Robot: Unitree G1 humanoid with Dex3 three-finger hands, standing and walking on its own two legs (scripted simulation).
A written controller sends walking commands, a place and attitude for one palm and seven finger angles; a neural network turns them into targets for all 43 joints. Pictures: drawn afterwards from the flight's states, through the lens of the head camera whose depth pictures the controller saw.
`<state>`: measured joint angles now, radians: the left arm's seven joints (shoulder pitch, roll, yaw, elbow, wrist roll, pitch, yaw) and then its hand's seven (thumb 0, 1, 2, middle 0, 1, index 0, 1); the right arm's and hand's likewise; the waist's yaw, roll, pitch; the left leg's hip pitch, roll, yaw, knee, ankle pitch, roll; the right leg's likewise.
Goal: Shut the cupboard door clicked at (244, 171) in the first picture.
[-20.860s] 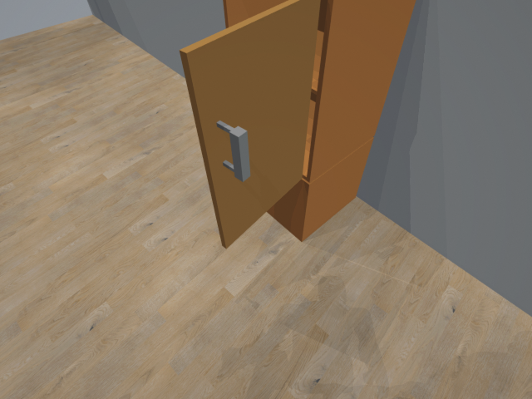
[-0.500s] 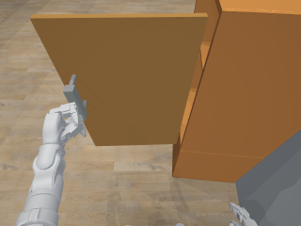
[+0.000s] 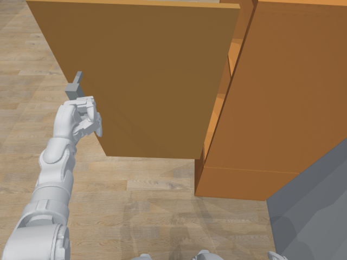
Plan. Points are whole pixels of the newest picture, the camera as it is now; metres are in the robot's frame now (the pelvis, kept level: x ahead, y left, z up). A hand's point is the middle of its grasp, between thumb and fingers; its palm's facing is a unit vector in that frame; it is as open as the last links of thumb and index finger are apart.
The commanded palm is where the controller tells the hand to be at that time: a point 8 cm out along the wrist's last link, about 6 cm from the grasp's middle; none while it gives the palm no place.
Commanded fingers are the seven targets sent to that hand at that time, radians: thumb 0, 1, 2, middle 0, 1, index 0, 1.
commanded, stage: push the door shut along its arc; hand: left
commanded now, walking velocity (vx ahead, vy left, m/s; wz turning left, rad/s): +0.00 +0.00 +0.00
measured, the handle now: (84, 98) +0.49 +0.23 +0.07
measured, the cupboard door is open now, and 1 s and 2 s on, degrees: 92 78 63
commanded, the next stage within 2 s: pull the fist back off the door in 1.38 s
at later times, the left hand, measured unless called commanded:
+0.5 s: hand (109, 101) +0.47 +0.16 +0.08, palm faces -0.20 -0.98 +0.00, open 3.1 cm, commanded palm +0.46 +0.21 +0.07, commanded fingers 0.00 0.90 0.90 -1.30 -1.50 -1.30 -1.50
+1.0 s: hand (128, 85) +0.53 +0.12 +0.08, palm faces -0.32 -0.95 +0.00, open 3.1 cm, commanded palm +0.53 +0.17 +0.07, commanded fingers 0.00 0.90 0.90 -1.30 -1.50 -1.30 -1.50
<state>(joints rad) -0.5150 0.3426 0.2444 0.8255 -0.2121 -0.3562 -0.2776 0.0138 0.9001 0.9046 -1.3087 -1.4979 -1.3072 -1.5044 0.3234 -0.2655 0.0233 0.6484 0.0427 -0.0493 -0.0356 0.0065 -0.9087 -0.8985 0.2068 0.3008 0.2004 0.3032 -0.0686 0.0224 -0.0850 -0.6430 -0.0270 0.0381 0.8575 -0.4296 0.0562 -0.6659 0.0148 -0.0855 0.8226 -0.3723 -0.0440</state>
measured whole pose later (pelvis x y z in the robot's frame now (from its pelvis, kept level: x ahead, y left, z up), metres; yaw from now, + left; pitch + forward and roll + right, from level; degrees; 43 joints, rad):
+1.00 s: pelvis +0.00 +0.01 -0.02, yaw -2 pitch +21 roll -3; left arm -1.04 0.52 0.29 1.23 -0.12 -0.30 -0.45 0.01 0.90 0.92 -1.30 -1.50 -1.30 -1.50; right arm 0.41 -0.29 0.04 0.64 0.01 0.01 -0.02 0.00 -0.91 -0.90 0.21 0.30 0.20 0.30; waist -0.21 0.04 -0.09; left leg -0.88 0.00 0.05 0.98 -0.47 0.07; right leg -0.89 0.03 -0.08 0.90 -0.39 -0.04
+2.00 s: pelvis +0.01 -0.02 -0.01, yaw -2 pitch +21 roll -1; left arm -1.00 0.33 0.38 1.24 0.00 -0.40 0.12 0.02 0.90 0.90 -1.30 -1.50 -1.30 -1.50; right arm 0.47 -0.25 0.01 0.63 -0.05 0.02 0.08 0.00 -0.91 -0.90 0.21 0.30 0.20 0.30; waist -0.21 0.06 -0.12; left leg -0.83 0.02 0.05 0.92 -0.46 0.03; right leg -0.87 0.06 -0.07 0.88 -0.38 -0.07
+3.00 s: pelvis +0.00 +0.00 +0.02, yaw -1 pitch +5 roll -1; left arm -0.23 0.21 0.15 0.39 -0.20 -0.21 -0.07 0.01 0.90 0.90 -1.28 -1.47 -1.27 -1.48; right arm 0.26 -0.27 0.01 0.58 0.06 -0.04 -0.04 0.01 -0.91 -0.90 0.20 0.30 0.20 0.30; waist -0.01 0.05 -0.09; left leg -0.41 -0.03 0.05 0.68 -0.37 0.05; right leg -0.44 0.03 -0.06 0.65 -0.31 -0.04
